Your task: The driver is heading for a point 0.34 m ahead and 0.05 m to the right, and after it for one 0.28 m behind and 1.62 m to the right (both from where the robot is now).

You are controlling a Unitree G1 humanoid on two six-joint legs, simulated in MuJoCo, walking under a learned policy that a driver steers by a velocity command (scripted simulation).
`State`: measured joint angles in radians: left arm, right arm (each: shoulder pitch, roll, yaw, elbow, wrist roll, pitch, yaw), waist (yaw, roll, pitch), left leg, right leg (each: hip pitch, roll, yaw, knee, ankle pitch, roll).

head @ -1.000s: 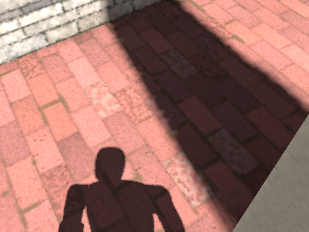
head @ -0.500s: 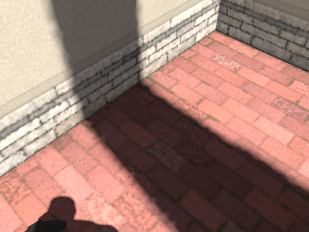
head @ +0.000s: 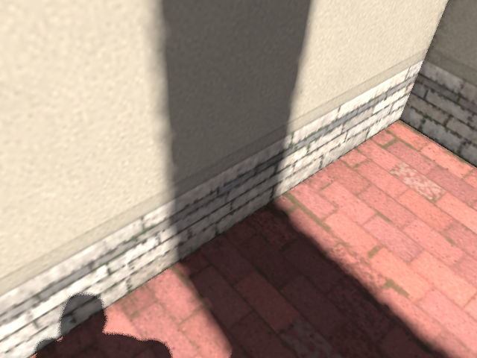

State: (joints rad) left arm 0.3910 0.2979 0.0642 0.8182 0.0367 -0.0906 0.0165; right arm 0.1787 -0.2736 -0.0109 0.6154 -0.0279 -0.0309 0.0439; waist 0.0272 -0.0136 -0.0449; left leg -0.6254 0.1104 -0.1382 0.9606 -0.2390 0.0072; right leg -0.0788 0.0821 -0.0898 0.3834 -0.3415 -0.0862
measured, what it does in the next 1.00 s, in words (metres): walks ahead, turning right: left foot, then right foot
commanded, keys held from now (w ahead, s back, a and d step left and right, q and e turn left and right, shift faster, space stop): w+shift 0.10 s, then w+e+shift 0.08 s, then e+shift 0.12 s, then w+e+shift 0.70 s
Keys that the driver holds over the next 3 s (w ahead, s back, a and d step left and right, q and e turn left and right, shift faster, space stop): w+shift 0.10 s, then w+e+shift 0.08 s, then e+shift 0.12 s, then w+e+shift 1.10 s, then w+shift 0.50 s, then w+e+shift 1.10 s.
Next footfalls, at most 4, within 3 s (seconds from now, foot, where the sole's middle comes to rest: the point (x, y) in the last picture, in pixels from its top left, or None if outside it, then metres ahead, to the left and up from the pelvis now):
0.10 left None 0.23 0.24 -0.77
0.48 right None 0.38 -0.11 -0.77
0.88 left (282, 295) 0.74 -0.13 -0.77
1.32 right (435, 276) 0.85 -0.63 -0.77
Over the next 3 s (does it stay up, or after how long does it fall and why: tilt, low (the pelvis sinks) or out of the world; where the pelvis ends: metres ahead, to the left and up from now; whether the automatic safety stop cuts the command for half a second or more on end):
stays up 0.49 -1.11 0.00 its command is cut before an obstacle after 0.4 s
